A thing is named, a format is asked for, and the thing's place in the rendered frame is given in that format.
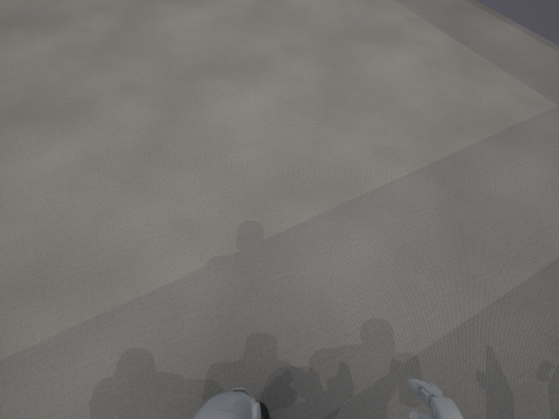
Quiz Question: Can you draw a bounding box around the left robot shin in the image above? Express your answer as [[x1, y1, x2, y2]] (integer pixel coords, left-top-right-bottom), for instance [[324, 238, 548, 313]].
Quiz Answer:
[[231, 388, 252, 397]]

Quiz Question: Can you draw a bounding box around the robot left thigh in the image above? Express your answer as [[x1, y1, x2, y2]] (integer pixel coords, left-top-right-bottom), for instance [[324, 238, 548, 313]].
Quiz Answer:
[[192, 392, 261, 419]]

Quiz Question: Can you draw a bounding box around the robot right hand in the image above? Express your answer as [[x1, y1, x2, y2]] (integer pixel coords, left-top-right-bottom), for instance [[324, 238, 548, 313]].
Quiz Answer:
[[407, 379, 464, 419]]

